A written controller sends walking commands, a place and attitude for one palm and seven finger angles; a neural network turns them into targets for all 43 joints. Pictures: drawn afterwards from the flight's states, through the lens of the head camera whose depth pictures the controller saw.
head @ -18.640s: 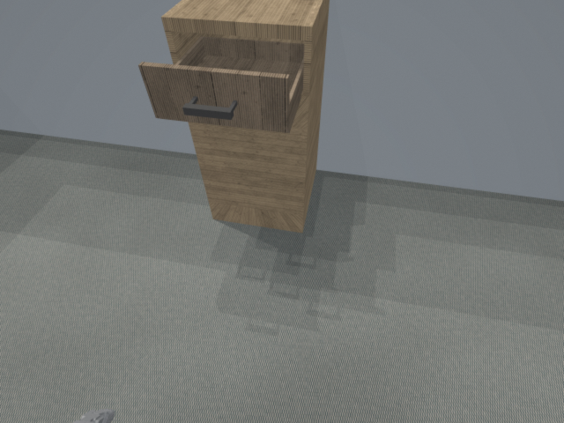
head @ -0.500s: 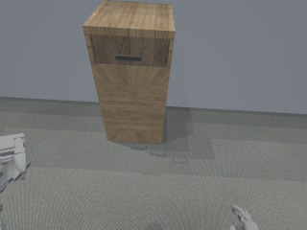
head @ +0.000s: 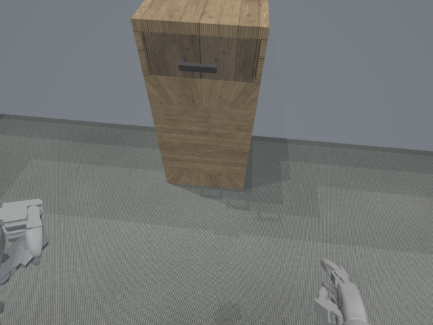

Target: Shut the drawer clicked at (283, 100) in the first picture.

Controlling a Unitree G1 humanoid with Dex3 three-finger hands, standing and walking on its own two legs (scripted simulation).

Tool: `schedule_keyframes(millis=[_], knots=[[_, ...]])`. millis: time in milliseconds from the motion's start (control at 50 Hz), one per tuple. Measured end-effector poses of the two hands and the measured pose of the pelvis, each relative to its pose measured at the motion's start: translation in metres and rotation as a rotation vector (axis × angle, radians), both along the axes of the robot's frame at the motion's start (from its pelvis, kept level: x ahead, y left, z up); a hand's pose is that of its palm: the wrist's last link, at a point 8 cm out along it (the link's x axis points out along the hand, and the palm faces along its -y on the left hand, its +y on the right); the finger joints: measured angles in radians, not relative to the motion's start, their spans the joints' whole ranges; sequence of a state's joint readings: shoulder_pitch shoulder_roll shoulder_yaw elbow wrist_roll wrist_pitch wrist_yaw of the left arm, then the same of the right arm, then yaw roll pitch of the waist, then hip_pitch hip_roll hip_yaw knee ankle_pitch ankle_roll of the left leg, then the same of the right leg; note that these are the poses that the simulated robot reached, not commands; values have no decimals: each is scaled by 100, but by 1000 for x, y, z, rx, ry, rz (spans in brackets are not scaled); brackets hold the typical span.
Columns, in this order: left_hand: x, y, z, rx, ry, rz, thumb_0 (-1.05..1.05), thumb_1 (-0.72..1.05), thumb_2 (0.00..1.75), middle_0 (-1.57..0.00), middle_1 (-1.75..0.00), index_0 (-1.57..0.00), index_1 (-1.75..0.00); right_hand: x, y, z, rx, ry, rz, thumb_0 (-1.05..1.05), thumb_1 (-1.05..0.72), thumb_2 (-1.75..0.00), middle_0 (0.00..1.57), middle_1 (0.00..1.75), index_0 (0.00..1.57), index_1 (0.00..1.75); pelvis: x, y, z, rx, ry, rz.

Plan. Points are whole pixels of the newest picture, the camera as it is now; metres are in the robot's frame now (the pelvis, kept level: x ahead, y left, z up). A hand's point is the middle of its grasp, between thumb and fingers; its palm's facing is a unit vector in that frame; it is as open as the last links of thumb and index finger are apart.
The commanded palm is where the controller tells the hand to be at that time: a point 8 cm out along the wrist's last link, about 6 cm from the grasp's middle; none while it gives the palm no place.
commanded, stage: let the arm hang, fingers relaxed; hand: left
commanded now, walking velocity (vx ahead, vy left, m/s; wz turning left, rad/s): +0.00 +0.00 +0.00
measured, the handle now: (198, 64) +0.89 +0.12 +0.01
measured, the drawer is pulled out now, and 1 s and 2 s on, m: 0.00 0.00 0.00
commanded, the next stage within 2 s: look to check the result in 1.18 s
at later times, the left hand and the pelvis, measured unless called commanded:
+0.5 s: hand out of the picture -0.04 +0.22 -0.18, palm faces +0.08 -0.97 -0.22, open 3.7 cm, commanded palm none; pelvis -0.02 +0.02 +0.00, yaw +3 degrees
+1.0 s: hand out of the picture -0.04 +0.19 -0.17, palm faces +0.08 -0.98 -0.17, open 7.3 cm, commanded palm none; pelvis -0.02 +0.03 +0.00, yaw +2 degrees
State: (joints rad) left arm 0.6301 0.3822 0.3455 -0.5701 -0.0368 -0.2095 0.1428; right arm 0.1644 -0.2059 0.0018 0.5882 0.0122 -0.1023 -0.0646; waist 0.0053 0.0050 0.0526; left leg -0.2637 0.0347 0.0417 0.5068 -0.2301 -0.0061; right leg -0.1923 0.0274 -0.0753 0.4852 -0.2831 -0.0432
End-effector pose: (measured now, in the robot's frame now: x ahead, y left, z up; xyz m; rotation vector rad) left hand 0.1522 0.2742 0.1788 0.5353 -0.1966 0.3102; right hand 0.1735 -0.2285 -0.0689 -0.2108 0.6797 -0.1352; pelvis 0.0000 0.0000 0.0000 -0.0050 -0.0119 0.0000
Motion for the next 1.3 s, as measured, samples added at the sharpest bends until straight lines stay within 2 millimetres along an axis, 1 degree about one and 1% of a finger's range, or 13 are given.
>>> schedule_keyframes(millis=[100,140,220,300,340,380,520,580,660,760,880,1060,1300], knots=[[3,5,-7,16,42,-25,1,88,90,-140,-159,-141,-160,6,7,1,14,-11,22,1,-91,-90,20,30,20,30,1,5,0,-5,14,6],[13,17,-51,-19,209,-12,0,89,90,-140,-159,-140,-160,7,5,-13,27,29,65,0,-91,-90,20,30,20,30,-2,10,-3,-8,27,20],[3,33,-179,-221,686,122,0,89,90,-134,-154,-135,-155,-11,1,-39,22,159,66,0,-91,-90,20,30,20,30,-7,18,-9,-5,23,36],[-52,8,-276,-403,1087,180,1,90,90,-123,-143,-123,-144,-53,0,-50,-4,304,26,0,-91,-90,20,30,20,30,-11,19,-9,1,1,41],[-86,-13,-305,-480,1241,183,1,90,90,-116,-136,-117,-137,-79,1,-53,-16,392,7,0,-91,-90,20,30,20,30,-13,20,-7,-3,-7,43],[-120,-19,-319,-501,1351,226,1,90,90,-109,-132,-110,-130,-106,4,-55,-21,487,-12,0,-91,-90,20,30,20,30,-15,20,-4,-8,-11,45],[-212,-5,-321,-571,1557,386,1,90,90,-83,-103,-83,-103,-185,22,-64,9,746,-58,0,-91,-90,20,30,20,30,-19,24,3,-19,-14,55],[-237,-3,-316,-572,1619,421,1,90,90,-71,-90,-72,-90,-205,32,-67,37,791,-76,0,-91,-90,20,30,20,30,-21,28,4,-17,-17,52],[-252,-5,-312,-572,1658,440,1,90,90,-56,-71,-56,-72,-218,44,-72,73,811,-91,0,-91,-90,20,30,20,30,-23,32,5,-13,-21,46],[-249,-13,-313,-579,1648,423,0,90,90,-38,-51,-38,-51,-222,56,-77,108,799,-102,0,-91,-90,20,30,20,30,-25,34,4,-8,-20,37],[-225,-26,-317,-595,1587,375,0,90,90,-25,-36,-26,-37,-217,61,-80,129,766,-107,0,-91,-90,20,30,20,30,-25,33,4,-2,-18,32],[-193,-44,-321,-607,1520,313,0,90,90,-20,-30,-21,-31,-211,52,-79,128,742,-121,0,-92,-90,20,30,20,30,-22,25,4,2,-21,28],[-187,-47,-318,-584,1530,337,0,91,90,-20,-29,-20,-30,-212,36,-79,122,769,-129,0,-91,-90,20,30,20,30,-15,13,5,3,-25,28]])
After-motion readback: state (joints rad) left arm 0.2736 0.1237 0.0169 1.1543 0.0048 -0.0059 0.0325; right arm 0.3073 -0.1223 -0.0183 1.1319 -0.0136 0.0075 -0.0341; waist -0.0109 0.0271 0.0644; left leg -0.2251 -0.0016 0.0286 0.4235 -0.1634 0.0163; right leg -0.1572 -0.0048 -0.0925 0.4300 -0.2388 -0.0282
